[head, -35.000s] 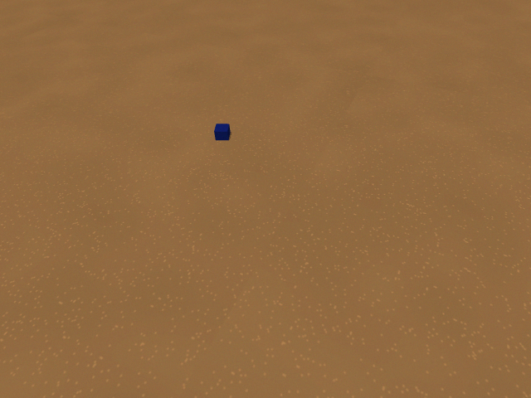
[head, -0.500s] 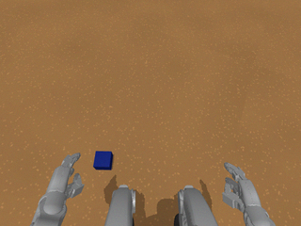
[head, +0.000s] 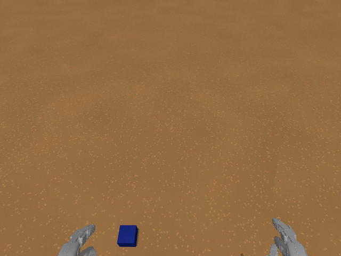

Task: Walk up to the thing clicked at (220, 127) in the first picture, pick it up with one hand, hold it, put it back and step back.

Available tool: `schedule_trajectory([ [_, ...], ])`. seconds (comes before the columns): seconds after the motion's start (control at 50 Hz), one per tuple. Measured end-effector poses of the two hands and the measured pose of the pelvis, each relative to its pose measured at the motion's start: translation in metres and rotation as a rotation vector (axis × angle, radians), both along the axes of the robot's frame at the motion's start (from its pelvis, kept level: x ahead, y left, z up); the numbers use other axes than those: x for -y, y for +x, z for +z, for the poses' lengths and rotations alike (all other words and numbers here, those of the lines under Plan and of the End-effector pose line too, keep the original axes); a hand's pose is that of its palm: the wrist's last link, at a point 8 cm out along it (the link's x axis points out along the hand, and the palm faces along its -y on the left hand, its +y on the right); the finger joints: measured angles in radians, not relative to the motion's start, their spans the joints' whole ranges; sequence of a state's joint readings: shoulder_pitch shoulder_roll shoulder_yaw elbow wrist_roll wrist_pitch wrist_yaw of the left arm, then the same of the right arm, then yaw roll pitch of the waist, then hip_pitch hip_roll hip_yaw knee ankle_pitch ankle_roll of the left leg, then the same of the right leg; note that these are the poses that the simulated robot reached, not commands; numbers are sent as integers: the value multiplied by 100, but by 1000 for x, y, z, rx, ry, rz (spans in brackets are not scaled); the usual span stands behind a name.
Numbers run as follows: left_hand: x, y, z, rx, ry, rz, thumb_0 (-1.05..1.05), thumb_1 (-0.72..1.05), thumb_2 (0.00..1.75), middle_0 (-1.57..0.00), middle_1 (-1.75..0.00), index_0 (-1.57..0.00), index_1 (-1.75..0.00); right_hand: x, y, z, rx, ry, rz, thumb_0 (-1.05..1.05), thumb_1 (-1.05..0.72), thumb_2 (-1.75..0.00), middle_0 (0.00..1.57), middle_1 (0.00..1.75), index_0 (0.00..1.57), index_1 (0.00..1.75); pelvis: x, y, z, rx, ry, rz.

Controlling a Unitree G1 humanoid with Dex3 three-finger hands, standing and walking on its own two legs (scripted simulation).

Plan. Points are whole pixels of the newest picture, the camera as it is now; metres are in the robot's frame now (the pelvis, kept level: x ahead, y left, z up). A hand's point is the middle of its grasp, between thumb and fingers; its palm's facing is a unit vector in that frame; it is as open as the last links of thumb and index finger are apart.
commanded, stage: home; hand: left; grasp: from above
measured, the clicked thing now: (128, 235) +0.40 +0.25 -0.68
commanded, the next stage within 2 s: stand in 1.92 s
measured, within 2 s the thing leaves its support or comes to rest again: neither
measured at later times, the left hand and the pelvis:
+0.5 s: hand out of the picture +0.16 +0.18 -0.04, palm faces +0.05 -0.98 -0.20, open 8.2 cm; pelvis +0.00 +0.00 +0.00, yaw +0 degrees
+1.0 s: hand out of the picture +0.16 +0.18 -0.04, palm faces +0.04 -0.98 -0.20, open 8.4 cm; pelvis -0.01 +0.00 +0.00, yaw +0 degrees
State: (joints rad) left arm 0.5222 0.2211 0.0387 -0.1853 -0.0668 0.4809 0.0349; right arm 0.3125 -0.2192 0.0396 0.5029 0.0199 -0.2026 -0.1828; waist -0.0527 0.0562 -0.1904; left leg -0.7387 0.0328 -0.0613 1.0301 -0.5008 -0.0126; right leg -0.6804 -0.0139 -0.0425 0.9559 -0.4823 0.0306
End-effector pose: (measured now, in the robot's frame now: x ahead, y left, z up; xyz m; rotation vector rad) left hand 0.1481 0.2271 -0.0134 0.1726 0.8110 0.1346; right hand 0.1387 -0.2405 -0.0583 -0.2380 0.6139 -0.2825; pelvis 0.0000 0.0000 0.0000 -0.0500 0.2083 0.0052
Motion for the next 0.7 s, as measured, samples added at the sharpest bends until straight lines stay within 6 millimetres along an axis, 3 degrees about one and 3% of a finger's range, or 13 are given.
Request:
schedule_trajectory([
  [0.24, 3, -7, -5, -14, -11, 10, 1, 87, 88, -20, -29, -20, -29, 0, 26, 12, 65, -19, 70, 1, -90, -89, 20, 30, 20, 30, 5, 0, 2, 26, 7, 10],
  [0.7, 2, -5, -3, -3, -3, -7, 1, 73, 80, -19, -27, -19, -27, 0, 3, 1, 6, -8, 38, 2, -90, -89, 20, 30, 21, 30, 2, -3, 2, 34, 6, 2],
])
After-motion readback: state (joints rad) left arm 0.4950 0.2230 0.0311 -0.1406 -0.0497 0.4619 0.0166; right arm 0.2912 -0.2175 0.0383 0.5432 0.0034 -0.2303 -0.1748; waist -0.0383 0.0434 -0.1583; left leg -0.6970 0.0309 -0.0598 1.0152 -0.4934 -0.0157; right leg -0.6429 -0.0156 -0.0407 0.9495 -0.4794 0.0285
